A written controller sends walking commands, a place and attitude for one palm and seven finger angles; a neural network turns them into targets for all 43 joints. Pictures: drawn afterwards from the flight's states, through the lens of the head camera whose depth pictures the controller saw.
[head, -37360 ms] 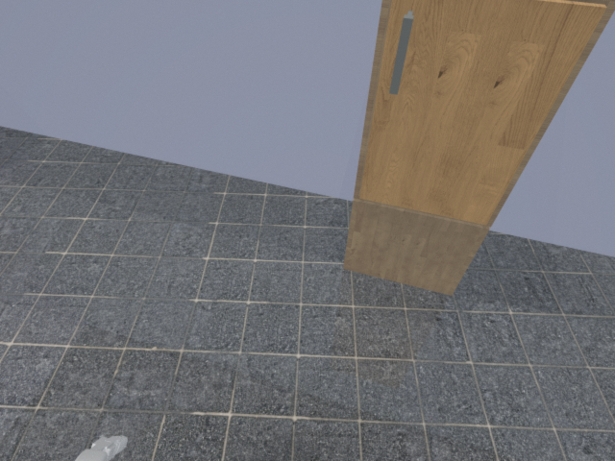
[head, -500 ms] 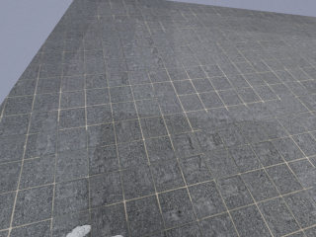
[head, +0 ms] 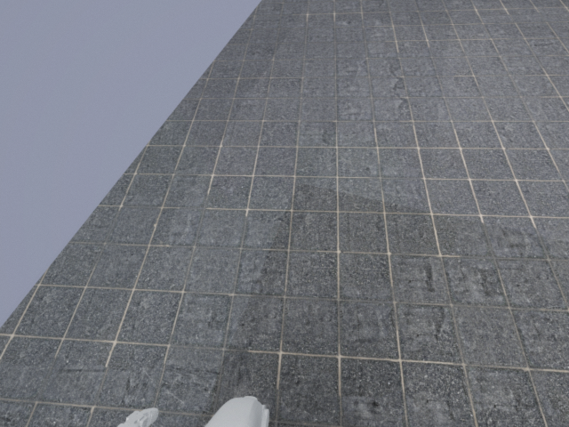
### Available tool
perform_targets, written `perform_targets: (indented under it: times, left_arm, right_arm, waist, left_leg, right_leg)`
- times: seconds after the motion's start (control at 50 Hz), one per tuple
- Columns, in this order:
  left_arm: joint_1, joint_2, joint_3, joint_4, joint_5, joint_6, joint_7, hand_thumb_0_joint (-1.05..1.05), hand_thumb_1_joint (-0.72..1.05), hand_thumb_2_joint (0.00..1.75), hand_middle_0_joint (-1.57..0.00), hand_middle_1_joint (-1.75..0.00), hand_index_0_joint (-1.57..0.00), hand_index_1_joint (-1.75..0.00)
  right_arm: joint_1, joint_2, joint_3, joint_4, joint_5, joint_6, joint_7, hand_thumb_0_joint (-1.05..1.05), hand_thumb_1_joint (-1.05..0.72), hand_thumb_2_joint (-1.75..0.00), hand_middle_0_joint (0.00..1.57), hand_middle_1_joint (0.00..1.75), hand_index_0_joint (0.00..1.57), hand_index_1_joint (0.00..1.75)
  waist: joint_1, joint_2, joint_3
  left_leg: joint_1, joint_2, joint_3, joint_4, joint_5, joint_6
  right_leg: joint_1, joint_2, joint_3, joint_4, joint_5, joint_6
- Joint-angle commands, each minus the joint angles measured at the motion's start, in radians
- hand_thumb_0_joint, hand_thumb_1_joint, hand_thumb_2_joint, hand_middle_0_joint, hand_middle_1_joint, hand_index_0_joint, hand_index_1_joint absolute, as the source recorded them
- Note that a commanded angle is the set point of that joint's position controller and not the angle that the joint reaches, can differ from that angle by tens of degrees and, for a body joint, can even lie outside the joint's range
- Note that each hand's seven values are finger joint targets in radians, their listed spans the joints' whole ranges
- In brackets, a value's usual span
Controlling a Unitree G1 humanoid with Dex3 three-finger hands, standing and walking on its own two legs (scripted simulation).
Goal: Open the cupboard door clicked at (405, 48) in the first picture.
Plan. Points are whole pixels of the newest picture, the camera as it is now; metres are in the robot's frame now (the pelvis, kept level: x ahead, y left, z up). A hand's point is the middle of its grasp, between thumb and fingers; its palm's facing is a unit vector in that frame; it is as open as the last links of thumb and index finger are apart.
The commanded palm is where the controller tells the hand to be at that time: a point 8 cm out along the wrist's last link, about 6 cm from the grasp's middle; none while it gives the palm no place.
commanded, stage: turn to face it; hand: left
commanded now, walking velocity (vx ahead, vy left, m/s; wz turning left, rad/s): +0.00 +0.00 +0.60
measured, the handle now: out of the picture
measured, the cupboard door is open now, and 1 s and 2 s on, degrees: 43 43 43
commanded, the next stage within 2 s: none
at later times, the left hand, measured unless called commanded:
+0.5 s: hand out of the picture +0.01 +0.25 -0.17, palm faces +0.33 -0.91 -0.24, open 7.4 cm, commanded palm none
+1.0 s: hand out of the picture +0.04 +0.18 -0.14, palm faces +0.53 -0.81 -0.26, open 7.4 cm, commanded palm none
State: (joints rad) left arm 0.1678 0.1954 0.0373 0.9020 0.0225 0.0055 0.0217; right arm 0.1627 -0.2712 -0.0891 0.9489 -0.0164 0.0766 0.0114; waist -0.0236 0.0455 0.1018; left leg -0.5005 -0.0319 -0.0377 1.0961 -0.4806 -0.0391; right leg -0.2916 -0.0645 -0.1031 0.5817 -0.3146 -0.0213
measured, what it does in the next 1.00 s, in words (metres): steps on the spot, turning left: left foot, then right foot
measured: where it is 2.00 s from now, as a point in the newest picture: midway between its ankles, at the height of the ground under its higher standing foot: outside the picture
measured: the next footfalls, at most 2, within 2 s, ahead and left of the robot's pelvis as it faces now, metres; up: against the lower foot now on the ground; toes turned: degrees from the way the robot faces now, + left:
left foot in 0.34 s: +0.01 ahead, +0.12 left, +0.00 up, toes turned +20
right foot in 0.78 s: +0.12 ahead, -0.10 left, +0.00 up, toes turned +24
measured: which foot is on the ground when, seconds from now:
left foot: up 0.00-0.32, down 0.34-0.78, up 0.80-1.00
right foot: down 0.00-0.34, up 0.36-0.76, down 0.78-1.00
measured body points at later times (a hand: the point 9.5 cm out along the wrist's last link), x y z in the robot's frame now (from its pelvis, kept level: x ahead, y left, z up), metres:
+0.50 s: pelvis +0.01 +0.02 +0.00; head +0.06 +0.06 +0.45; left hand -0.01 +0.30 -0.15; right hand +0.20 -0.18 -0.13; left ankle -0.03 +0.11 -0.73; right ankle +0.02 -0.14 -0.65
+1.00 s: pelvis +0.06 -0.02 +0.01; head +0.12 -0.01 +0.45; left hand +0.01 +0.22 -0.12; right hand +0.25 -0.21 -0.15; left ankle -0.06 +0.09 -0.64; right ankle +0.08 -0.12 -0.73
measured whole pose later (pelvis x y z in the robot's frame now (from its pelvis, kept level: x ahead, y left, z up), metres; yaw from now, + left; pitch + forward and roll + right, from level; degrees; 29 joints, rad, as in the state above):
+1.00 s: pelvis +0.06 -0.02 +0.01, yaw +36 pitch +1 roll +3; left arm 0.17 0.16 0.02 0.88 0.02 0.00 0.02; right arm 0.17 -0.26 -0.08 0.96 -0.01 0.09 0.02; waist -0.05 0.00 0.11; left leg -0.49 0.01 0.01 1.11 -0.43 -0.07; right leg -0.19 -0.10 -0.17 0.49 -0.31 -0.02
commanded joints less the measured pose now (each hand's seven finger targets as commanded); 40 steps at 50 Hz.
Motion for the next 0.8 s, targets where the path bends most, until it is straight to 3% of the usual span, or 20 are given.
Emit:
perform_targets:
  times: [0.0, 0.06, 0.16, 0.22, 0.26, 0.28, 0.3, 0.32, 0.34, 0.36, 0.38, 0.42, 0.46, 0.62, 0.66, 0.7, 0.72, 0.74, 0.76, 0.78]
  left_arm:
    - [0.013, 0.150, 0.038, -0.075, -0.003, -0.026, 0.015, 0.00, 0.90, 0.90, -0.20, -0.30, -0.20, -0.30]
    - [0.088, 0.172, 0.047, -0.054, 0.001, -0.030, 0.016, 0.00, 0.90, 0.90, -0.20, -0.30, -0.20, -0.30]
    - [0.143, 0.201, 0.061, -0.031, 0.009, -0.027, 0.013, 0.00, 0.90, 0.90, -0.20, -0.30, -0.20, -0.30]
    - [0.129, 0.218, 0.069, -0.029, 0.011, -0.022, 0.010, 0.00, 0.90, 0.90, -0.20, -0.30, -0.20, -0.30]
    - [0.091, 0.230, 0.074, -0.038, 0.002, -0.019, 0.004, 0.00, 0.90, 0.90, -0.20, -0.30, -0.20, -0.30]
    - [0.069, 0.219, 0.072, -0.047, -0.006, -0.015, 0.000, 0.00, 0.90, 0.90, -0.20, -0.30, -0.20, -0.30]
    - [0.052, 0.160, 0.063, -0.081, -0.014, -0.007, -0.009, 0.00, 0.90, 0.90, -0.20, -0.30, -0.20, -0.30]
    - [-0.028, 0.122, 0.040, -0.126, -0.011, 0.002, -0.007, 0.00, 0.90, 0.90, -0.20, -0.30, -0.20, -0.30]
    - [-0.049, 0.148, 0.046, -0.138, -0.004, 0.014, -0.001, 0.00, 0.90, 0.90, -0.20, -0.30, -0.20, -0.30]
    - [-0.067, 0.142, 0.050, -0.120, 0.002, 0.020, 0.001, 0.00, 0.90, 0.90, -0.20, -0.30, -0.20, -0.30]
    - [-0.052, 0.138, 0.054, -0.096, 0.000, 0.023, -0.002, 0.00, 0.90, 0.90, -0.20, -0.30, -0.20, -0.30]
    - [-0.014, 0.141, 0.054, -0.069, 0.002, 0.026, -0.013, 0.00, 0.90, 0.90, -0.20, -0.30, -0.20, -0.30]
    - [0.002, 0.136, 0.053, -0.061, 0.000, 0.026, -0.013, 0.00, 0.90, 0.90, -0.20, -0.30, -0.20, -0.30]
    - [-0.074, 0.117, 0.043, -0.107, -0.007, 0.018, -0.009, 0.00, 0.90, 0.90, -0.20, -0.30, -0.20, -0.30]
    - [-0.050, 0.112, 0.042, -0.105, -0.012, 0.012, -0.007, 0.00, 0.90, 0.90, -0.20, -0.30, -0.20, -0.30]
    - [0.009, 0.117, 0.046, -0.091, -0.016, -0.001, -0.004, 0.00, 0.90, 0.90, -0.20, -0.30, -0.20, -0.30]
    - [0.060, 0.146, 0.052, -0.078, -0.014, -0.012, 0.000, 0.00, 0.90, 0.90, -0.20, -0.30, -0.20, -0.30]
    - [0.100, 0.225, 0.070, -0.066, -0.002, -0.024, 0.010, 0.00, 0.90, 0.90, -0.20, -0.30, -0.20, -0.30]
    - [0.125, 0.287, 0.080, -0.065, 0.006, -0.024, 0.016, 0.00, 0.90, 0.90, -0.20, -0.30, -0.20, -0.30]
    - [0.110, 0.266, 0.067, -0.068, 0.000, -0.022, 0.019, 0.00, 0.90, 0.90, -0.20, -0.30, -0.20, -0.30]
  right_arm:
    - [-0.027, -0.039, -0.011, -0.078, 0.001, -0.017, 0.015, 0.00, -0.90, -0.90, 0.20, 0.30, 0.20, 0.30]
    - [-0.081, -0.021, 0.000, -0.086, 0.005, -0.018, 0.018, 0.00, -0.90, -0.90, 0.20, 0.30, 0.20, 0.30]
    - [-0.143, -0.006, 0.012, -0.108, 0.008, -0.027, 0.021, 0.00, -0.90, -0.90, 0.20, 0.30, 0.20, 0.30]
    - [-0.126, -0.013, 0.012, -0.116, 0.012, -0.035, 0.019, 0.00, -0.90, -0.90, 0.20, 0.30, 0.20, 0.30]
    - [-0.059, -0.039, 0.005, -0.102, 0.006, -0.038, 0.017, 0.00, -0.90, -0.90, 0.20, 0.30, 0.20, 0.30]
    - [0.004, -0.078, -0.006, -0.086, 0.002, -0.044, 0.016, 0.00, -0.90, -0.90, 0.20, 0.30, 0.20, 0.30]
    - [0.069, -0.195, -0.036, -0.078, -0.007, -0.054, 0.009, 0.00, -0.90, -0.90, 0.20, 0.30, 0.20, 0.30]
    - [0.129, -0.257, -0.050, -0.070, -0.004, -0.047, -0.001, 0.00, -0.90, -0.90, 0.20, 0.30, 0.20, 0.30]
    - [0.122, -0.242, -0.043, -0.062, -0.006, -0.043, -0.008, 0.00, -0.90, -0.90, 0.20, 0.30, 0.20, 0.30]
    - [0.087, -0.206, -0.034, -0.070, -0.007, -0.051, -0.017, 0.00, -0.90, -0.90, 0.20, 0.30, 0.20, 0.30]
    - [0.025, -0.189, -0.032, -0.089, -0.008, -0.054, -0.025, 0.00, -0.90, -0.90, 0.20, 0.30, 0.20, 0.30]
    - [-0.017, -0.164, -0.018, -0.100, -0.003, -0.063, -0.028, 0.00, -0.90, -0.90, 0.20, 0.30, 0.20, 0.30]
    - [0.006, -0.151, -0.015, -0.096, -0.002, -0.069, -0.029, 0.00, -0.90, -0.90, 0.20, 0.30, 0.20, 0.30]
    - [0.057, -0.154, -0.024, -0.076, -0.010, -0.062, -0.024, 0.00, -0.90, -0.90, 0.20, 0.30, 0.20, 0.30]
    - [0.037, -0.157, -0.028, -0.084, -0.011, -0.058, -0.025, 0.00, -0.90, -0.90, 0.20, 0.30, 0.20, 0.30]
    - [0.012, -0.152, -0.031, -0.090, -0.004, -0.056, -0.026, 0.00, -0.90, -0.90, 0.20, 0.30, 0.20, 0.30]
    - [0.000, -0.133, -0.029, -0.095, 0.005, -0.057, -0.023, 0.00, -0.90, -0.90, 0.20, 0.30, 0.20, 0.30]
    - [0.021, -0.070, -0.022, -0.103, 0.016, -0.060, -0.018, 0.00, -0.90, -0.90, 0.20, 0.30, 0.20, 0.30]
    - [0.011, -0.044, -0.019, -0.124, 0.015, -0.059, -0.018, 0.00, -0.90, -0.90, 0.20, 0.30, 0.20, 0.30]
    - [0.017, -0.078, -0.021, -0.115, 0.006, -0.050, -0.014, 0.00, -0.90, -0.90, 0.20, 0.30, 0.20, 0.30]
  waist:
    - [0.001, -0.253, -0.111]
    - [0.037, -0.209, -0.150]
    - [0.071, -0.252, -0.152]
    - [0.061, -0.271, -0.162]
    - [0.013, -0.231, -0.168]
    - [-0.029, -0.152, -0.192]
    - [-0.068, 0.144, -0.240]
    - [-0.095, 0.270, -0.234]
    - [-0.079, 0.144, -0.214]
    - [-0.067, 0.133, -0.186]
    - [-0.034, 0.151, -0.151]
    - [0.003, 0.109, -0.139]
    - [0.011, 0.062, -0.146]
    - [-0.010, 0.125, -0.133]
    - [0.001, 0.146, -0.153]
    - [0.032, 0.128, -0.182]
    - [0.060, 0.071, -0.198]
    - [0.074, -0.170, -0.238]
    - [0.089, -0.365, -0.224]
    - [0.075, -0.293, -0.194]
  left_leg:
    - [-0.077, 0.061, 0.027, 0.118, 0.067, -0.036]
    - [-0.055, 0.057, 0.075, -0.052, 0.045, -0.046]
    - [0.016, 0.047, 0.136, -0.270, 0.009, -0.031]
    - [0.104, 0.044, 0.157, -0.408, 0.034, -0.012]
    - [0.258, 0.035, 0.172, -0.552, 0.175, 0.005]
    - [0.408, 0.065, 0.133, -0.662, 0.317, 0.027]
    - [0.579, 0.310, -0.203, -0.714, 0.589, 0.142]
    - [0.587, 0.459, -0.365, -0.720, 0.937, 0.261]
    - [0.523, 0.477, -0.296, -0.712, 0.861, 0.296]
    - [0.455, 0.402, -0.278, -0.733, 0.759, 0.266]
    - [0.418, 0.352, -0.248, -0.735, 0.718, 0.240]
    - [0.395, 0.286, -0.168, -0.740, 0.724, 0.197]
    - [0.411, 0.261, -0.152, -0.731, 0.780, 0.193]
    - [0.359, 0.241, -0.238, -0.704, 0.700, 0.203]
    - [0.330, 0.232, -0.270, -0.672, 0.733, 0.196]
    - [0.279, 0.197, -0.278, -0.612, 0.719, 0.162]
    - [0.201, 0.160, -0.258, -0.555, 0.610, 0.121]
    - [0.006, 0.055, -0.146, -0.387, 0.299, 0.050]
    - [-0.108, -0.058, 0.005, -0.120, -0.179, -0.010]
    - [-0.083, 0.006, -0.048, 0.064, -0.170, 0.002]
  right_leg:
    - [0.153, -0.240, 0.116, -0.236, 0.488, -0.064]
    - [0.276, -0.257, 0.063, -0.195, 0.630, -0.063]
    - [0.327, -0.293, 0.029, -0.142, 0.764, -0.074]
    - [0.299, -0.317, 0.006, -0.094, 0.736, -0.069]
    - [0.189, -0.308, -0.051, -0.020, 0.620, -0.026]
    - [0.078, -0.283, -0.086, 0.104, 0.513, 0.017]
    - [-0.181, -0.144, -0.126, 0.341, 0.007, 0.092]
    - [-0.324, -0.065, -0.029, 0.522, -0.353, 0.115]
    - [-0.328, -0.082, 0.068, 0.584, -0.330, 0.102]
    - [-0.327, -0.080, 0.086, 0.593, -0.257, 0.103]
    - [-0.331, -0.076, 0.102, 0.607, -0.189, 0.109]
    - [-0.310, -0.057, 0.109, 0.612, -0.088, 0.117]
    - [-0.297, -0.040, 0.103, 0.582, -0.061, 0.126]
    - [-0.169, 0.022, 0.080, 0.271, -0.109, 0.122]
    - [-0.084, 0.050, 0.070, 0.159, -0.102, 0.111]
    - [0.057, 0.066, 0.061, -0.027, 0.030, 0.099]
    - [0.198, 0.031, 0.086, -0.175, 0.159, 0.092]
    - [0.400, -0.185, 0.276, -0.259, 0.293, 0.032]
    - [0.384, -0.445, 0.496, -0.268, 0.504, -0.107]
    - [0.260, -0.453, 0.430, -0.254, 0.475, -0.158]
